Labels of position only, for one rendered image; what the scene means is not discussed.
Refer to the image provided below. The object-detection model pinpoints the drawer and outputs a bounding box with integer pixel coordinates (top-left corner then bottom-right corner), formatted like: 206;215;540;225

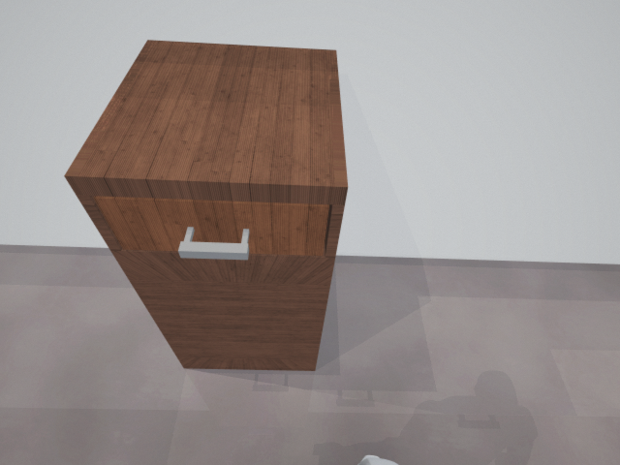
93;196;329;256

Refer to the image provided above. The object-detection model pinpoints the handle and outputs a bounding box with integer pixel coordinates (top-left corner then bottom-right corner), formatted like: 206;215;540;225
178;227;250;260

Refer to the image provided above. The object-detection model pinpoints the cabinet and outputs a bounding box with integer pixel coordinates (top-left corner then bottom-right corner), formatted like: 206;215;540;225
64;40;348;371

